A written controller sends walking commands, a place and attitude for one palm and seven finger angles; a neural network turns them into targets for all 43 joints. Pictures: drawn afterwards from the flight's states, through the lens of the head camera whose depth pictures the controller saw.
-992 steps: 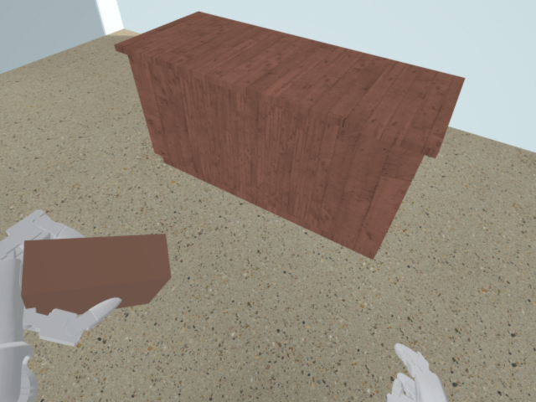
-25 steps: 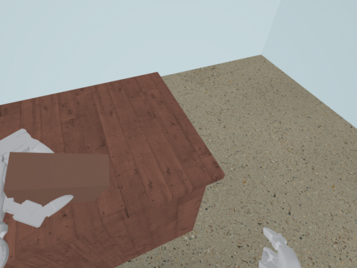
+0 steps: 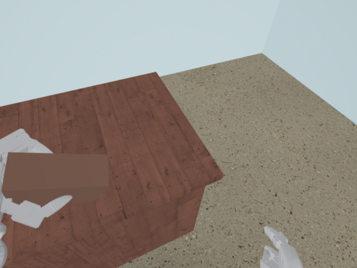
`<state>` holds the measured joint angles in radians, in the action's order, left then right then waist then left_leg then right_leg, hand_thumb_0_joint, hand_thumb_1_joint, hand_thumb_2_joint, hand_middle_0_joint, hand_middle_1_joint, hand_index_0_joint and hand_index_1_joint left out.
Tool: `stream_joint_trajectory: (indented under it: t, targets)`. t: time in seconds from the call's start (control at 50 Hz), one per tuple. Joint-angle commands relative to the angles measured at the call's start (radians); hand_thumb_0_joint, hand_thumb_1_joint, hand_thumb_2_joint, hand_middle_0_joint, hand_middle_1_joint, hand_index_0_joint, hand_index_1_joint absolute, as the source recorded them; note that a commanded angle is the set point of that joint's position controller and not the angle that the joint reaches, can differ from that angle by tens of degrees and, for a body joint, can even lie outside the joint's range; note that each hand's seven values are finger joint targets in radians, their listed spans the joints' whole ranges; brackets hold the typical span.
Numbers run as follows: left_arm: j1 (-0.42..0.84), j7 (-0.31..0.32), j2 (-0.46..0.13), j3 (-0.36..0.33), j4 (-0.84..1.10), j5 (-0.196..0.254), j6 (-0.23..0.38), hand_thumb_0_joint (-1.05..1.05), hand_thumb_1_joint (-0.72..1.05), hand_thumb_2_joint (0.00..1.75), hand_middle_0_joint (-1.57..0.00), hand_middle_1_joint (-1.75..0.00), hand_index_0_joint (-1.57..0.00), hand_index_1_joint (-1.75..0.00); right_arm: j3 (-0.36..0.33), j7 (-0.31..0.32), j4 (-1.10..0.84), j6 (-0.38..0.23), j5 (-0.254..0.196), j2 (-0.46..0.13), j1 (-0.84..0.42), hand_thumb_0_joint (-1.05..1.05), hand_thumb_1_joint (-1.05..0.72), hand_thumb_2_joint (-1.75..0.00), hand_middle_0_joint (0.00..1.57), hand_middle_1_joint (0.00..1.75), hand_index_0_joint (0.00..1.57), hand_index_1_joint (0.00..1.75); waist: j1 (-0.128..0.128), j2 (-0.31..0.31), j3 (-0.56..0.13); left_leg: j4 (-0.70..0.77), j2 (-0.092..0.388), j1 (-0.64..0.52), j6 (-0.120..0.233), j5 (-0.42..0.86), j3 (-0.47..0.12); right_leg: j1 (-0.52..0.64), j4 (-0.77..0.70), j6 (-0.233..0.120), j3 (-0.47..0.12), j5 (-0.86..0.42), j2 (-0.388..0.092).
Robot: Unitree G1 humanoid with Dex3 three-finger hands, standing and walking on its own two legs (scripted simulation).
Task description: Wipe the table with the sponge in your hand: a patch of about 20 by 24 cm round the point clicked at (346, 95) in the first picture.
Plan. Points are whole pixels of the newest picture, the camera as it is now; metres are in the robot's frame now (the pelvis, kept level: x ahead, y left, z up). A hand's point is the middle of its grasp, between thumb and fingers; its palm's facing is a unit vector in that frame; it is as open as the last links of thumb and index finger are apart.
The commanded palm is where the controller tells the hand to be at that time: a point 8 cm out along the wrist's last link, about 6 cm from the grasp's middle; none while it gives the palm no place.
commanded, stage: shuffle to correct the standing spot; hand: left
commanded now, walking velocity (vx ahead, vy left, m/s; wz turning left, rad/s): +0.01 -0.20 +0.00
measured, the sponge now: (74, 180) +0.23 +0.20 +0.14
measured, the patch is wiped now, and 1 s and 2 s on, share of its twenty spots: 0.00 0.00 0.00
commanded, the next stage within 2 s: come to a stop and stand still in 1.76 s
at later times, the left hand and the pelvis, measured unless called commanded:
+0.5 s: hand (35, 186) +0.21 +0.24 +0.16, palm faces +0.32 -0.86 -0.40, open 9.5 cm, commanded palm +0.15 +0.28 +0.19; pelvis -0.01 +0.00 +0.00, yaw +1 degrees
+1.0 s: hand (38, 180) +0.22 +0.24 +0.16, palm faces +0.31 -0.86 -0.41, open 9.5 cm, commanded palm +0.16 +0.28 +0.19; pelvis +0.00 +0.00 +0.00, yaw +1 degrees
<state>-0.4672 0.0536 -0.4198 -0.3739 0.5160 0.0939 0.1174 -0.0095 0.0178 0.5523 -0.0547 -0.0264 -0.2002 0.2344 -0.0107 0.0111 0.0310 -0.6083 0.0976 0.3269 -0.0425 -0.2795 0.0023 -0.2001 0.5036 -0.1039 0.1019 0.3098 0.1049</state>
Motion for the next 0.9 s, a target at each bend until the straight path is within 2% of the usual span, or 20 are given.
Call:
stream_joint_trajectory:
  t: [0.0, 0.04, 0.08, 0.12, 0.14, 0.2, 0.26, 0.32, 0.36, 0.46, 0.48, 0.54, 0.62, 0.64, 0.7, 0.72, 0.76, 0.8, 0.82, 0.88]
  targets:
    - [0.066, 0.021, -0.18, -0.134, 0.214, 0.011, 0.062, 0.0, 0.1, 1.3, -1.2, -1.6, -1.2, -1.6, -0.056, 0.008, -0.156, -0.047, -0.003, -0.129, -0.076, 0.0, -0.9, -0.9, 0.2, 0.3, 0.2, 0.3, 0.0, 0.066, -0.142, 0.033, 0.064, -0.136, 0.098, 0.243, -0.08, -0.046, -0.088, 0.046, -0.133, -0.319, -0.176]
    - [0.079, 0.023, -0.183, -0.133, 0.225, 0.011, 0.062, 0.0, 0.1, 1.3, -1.2, -1.6, -1.2, -1.6, -0.053, 0.009, -0.151, -0.044, -0.006, -0.128, -0.079, 0.0, -0.9, -0.9, 0.2, 0.3, 0.2, 0.3, -0.005, 0.074, -0.135, 0.037, 0.058, -0.124, 0.098, 0.222, -0.081, -0.039, -0.097, 0.042, -0.133, -0.311, -0.178]
    - [0.067, 0.022, -0.177, -0.134, 0.207, 0.011, 0.061, 0.0, 0.1, 1.3, -1.2, -1.6, -1.2, -1.6, -0.057, 0.008, -0.154, -0.045, -0.004, -0.13, -0.074, 0.0, -0.9, -0.9, 0.2, 0.3, 0.2, 0.3, -0.001, 0.049, -0.127, 0.018, 0.056, -0.111, 0.096, 0.198, -0.075, -0.041, -0.108, 0.046, -0.135, -0.299, -0.181]
    - [0.074, 0.023, -0.175, -0.133, 0.203, 0.011, 0.061, 0.0, 0.1, 1.3, -1.2, -1.6, -1.2, -1.6, -0.059, 0.006, -0.153, -0.044, -0.005, -0.128, -0.072, 0.0, -0.9, -0.9, 0.2, 0.3, 0.2, 0.3, -0.003, 0.032, -0.12, -0.017, 0.033, -0.099, 0.09, 0.136, -0.052, -0.052, -0.124, 0.032, -0.16, -0.295, -0.201]
    - [0.077, 0.024, -0.168, -0.122, 0.213, 0.014, 0.062, 0.0, 0.1, 1.3, -1.2, -1.6, -1.2, -1.6, -0.058, 0.007, -0.149, -0.045, -0.009, -0.129, -0.07, 0.0, -0.9, -0.9, 0.2, 0.3, 0.2, 0.3, -0.01, 0.05, -0.122, -0.001, 0.023, -0.113, 0.089, 0.128, -0.056, -0.066, -0.116, 0.017, -0.162, -0.295, -0.204]
    - [0.078, 0.024, -0.178, -0.131, 0.219, 0.012, 0.066, 0.0, 0.1, 1.3, -1.2, -1.6, -1.2, -1.6, -0.055, 0.007, -0.157, -0.047, -0.002, -0.13, -0.078, 0.0, -0.9, -0.9, 0.2, 0.3, 0.2, 0.3, -0.004, 0.077, -0.109, 0.041, 0.054, -0.106, 0.101, 0.126, -0.089, -0.074, -0.102, 0.044, -0.137, -0.252, -0.182]
    - [0.076, 0.024, -0.173, -0.127, 0.208, 0.01, 0.065, 0.0, 0.1, 1.3, -1.2, -1.6, -1.2, -1.6, -0.053, 0.009, -0.155, -0.048, -0.004, -0.128, -0.079, 0.0, -0.9, -0.9, 0.2, 0.3, 0.2, 0.3, -0.003, 0.074, -0.098, 0.055, 0.057, -0.089, 0.103, 0.076, -0.095, -0.067, -0.117, 0.05, -0.132, -0.213, -0.175]
    - [0.078, 0.024, -0.168, -0.126, 0.202, 0.01, 0.062, 0.0, 0.1, 1.3, -1.2, -1.6, -1.2, -1.6, -0.058, 0.005, -0.154, -0.047, -0.004, -0.128, -0.068, 0.0, -0.9, -0.9, 0.2, 0.3, 0.2, 0.3, -0.002, 0.019, -0.107, -0.017, 0.024, -0.083, 0.092, 0.054, -0.053, -0.061, -0.137, 0.037, -0.161, -0.249, -0.2]
    - [0.089, 0.024, -0.156, -0.114, 0.202, 0.014, 0.063, 0.0, 0.1, 1.3, -1.2, -1.6, -1.2, -1.6, -0.056, 0.006, -0.15, -0.052, -0.006, -0.129, -0.067, 0.0, -0.9, -0.9, 0.2, 0.3, 0.2, 0.3, -0.008, 0.03, -0.111, 0.006, 0.018, -0.115, 0.092, 0.068, -0.059, -0.086, -0.116, 0.018, -0.159, -0.257, -0.204]
    - [0.087, 0.025, -0.163, -0.117, 0.217, 0.009, 0.066, 0.0, 0.1, 1.3, -1.2, -1.6, -1.2, -1.6, -0.05, 0.008, -0.154, -0.052, -0.004, -0.128, -0.078, 0.0, -0.9, -0.9, 0.2, 0.3, 0.2, 0.3, -0.003, 0.098, -0.099, 0.076, 0.057, -0.104, 0.11, 0.054, -0.115, -0.08, -0.101, 0.047, -0.123, -0.186, -0.166]
    - [0.09, 0.025, -0.168, -0.12, 0.212, 0.006, 0.065, 0.0, 0.1, 1.3, -1.2, -1.6, -1.2, -1.6, -0.048, 0.007, -0.156, -0.052, -0.002, -0.128, -0.083, 0.0, -0.9, -0.9, 0.2, 0.3, 0.2, 0.3, -0.001, 0.1, -0.082, 0.083, 0.069, -0.078, 0.112, 0.038, -0.125, -0.074, -0.113, 0.058, -0.116, -0.165, -0.157]
    - [0.09, 0.025, -0.171, -0.122, 0.205, 0.007, 0.061, 0.0, 0.1, 1.3, -1.2, -1.6, -1.2, -1.6, -0.048, 0.006, -0.149, -0.053, -0.008, -0.126, -0.074, 0.0, -0.9, -0.9, 0.2, 0.3, 0.2, 0.3, -0.005, 0.075, -0.089, 0.059, 0.04, -0.071, 0.101, -0.006, -0.101, -0.062, -0.131, 0.037, -0.13, -0.164, -0.169]
    - [0.074, 0.026, -0.169, -0.128, 0.206, 0.009, 0.06, 0.0, 0.1, 1.3, -1.2, -1.6, -1.2, -1.6, -0.051, 0.004, -0.153, -0.052, -0.003, -0.129, -0.064, 0.0, -0.9, -0.9, 0.2, 0.3, 0.2, 0.3, -0.002, 0.05, -0.117, 0.022, 0.038, -0.092, 0.101, 0.072, -0.084, -0.053, -0.117, 0.032, -0.132, -0.227, -0.18]
    - [0.074, 0.026, -0.17, -0.125, 0.211, 0.012, 0.06, 0.0, 0.1, 1.3, -1.2, -1.6, -1.2, -1.6, -0.05, 0.007, -0.148, -0.054, -0.006, -0.126, -0.07, 0.0, -0.9, -0.9, 0.2, 0.3, 0.2, 0.3, -0.008, 0.07, -0.12, 0.034, 0.035, -0.113, 0.102, 0.092, -0.085, -0.066, -0.108, 0.03, -0.131, -0.246, -0.177]
    - [0.079, 0.024, -0.17, -0.129, 0.206, 0.008, 0.057, 0.0, 0.1, 1.3, -1.2, -1.6, -1.2, -1.6, -0.051, 0.006, -0.151, -0.051, 0.0, -0.13, -0.071, 0.0, -0.9, -0.9, 0.2, 0.3, 0.2, 0.3, 0.0, 0.071, -0.125, 0.025, 0.058, -0.108, 0.107, 0.169, -0.095, -0.04, -0.103, 0.052, -0.113, -0.275, -0.165]
    - [0.082, 0.024, -0.17, -0.13, 0.203, 0.008, 0.055, 0.0, 0.1, 1.3, -1.2, -1.6, -1.2, -1.6, -0.052, 0.004, -0.15, -0.048, -0.001, -0.13, -0.067, 0.0, -0.9, -0.9, 0.2, 0.3, 0.2, 0.3, 0.002, 0.044, -0.129, 0.001, 0.049, -0.095, 0.103, 0.178, -0.085, -0.023, -0.11, 0.049, -0.116, -0.291, -0.17]
    - [0.082, 0.022, -0.161, -0.121, 0.207, 0.01, 0.054, 0.0, 0.1, 1.3, -1.2, -1.6, -1.2, -1.6, -0.055, 0.005, -0.148, -0.049, -0.007, -0.13, -0.068, 0.0, -0.9, -0.9, 0.2, 0.3, 0.2, 0.3, -0.004, 0.042, -0.143, -0.001, 0.04, -0.145, 0.104, 0.226, -0.071, -0.043, -0.084, 0.035, -0.118, -0.347, -0.177]
    - [0.082, 0.022, -0.167, -0.124, 0.204, 0.009, 0.053, 0.0, 0.1, 1.3, -1.2, -1.6, -1.2, -1.6, -0.053, 0.003, -0.152, -0.046, -0.004, -0.132, -0.073, 0.0, -0.9, -0.9, 0.2, 0.3, 0.2, 0.3, -0.002, 0.072, -0.122, 0.015, 0.051, -0.119, 0.107, 0.204, -0.091, -0.049, -0.086, 0.046, -0.11, -0.303, -0.167]
    - [0.075, 0.022, -0.169, -0.128, 0.201, 0.009, 0.052, 0.0, 0.1, 1.3, -1.2, -1.6, -1.2, -1.6, -0.053, 0.002, -0.153, -0.042, -0.003, -0.131, -0.075, 0.0, -0.9, -0.9, 0.2, 0.3, 0.2, 0.3, 0.002, 0.064, -0.122, 0.004, 0.054, -0.104, 0.108, 0.184, -0.088, -0.037, -0.102, 0.055, -0.117, -0.295, -0.17]
    - [0.073, 0.022, -0.165, -0.126, 0.204, 0.011, 0.053, 0.0, 0.1, 1.3, -1.2, -1.6, -1.2, -1.6, -0.054, 0.003, -0.153, -0.039, -0.005, -0.13, -0.075, 0.0, -0.9, -0.9, 0.2, 0.3, 0.2, 0.3, -0.002, 0.048, -0.115, -0.021, 0.035, -0.094, 0.101, 0.159, -0.066, -0.038, -0.11, 0.044, -0.124, -0.31, -0.182]
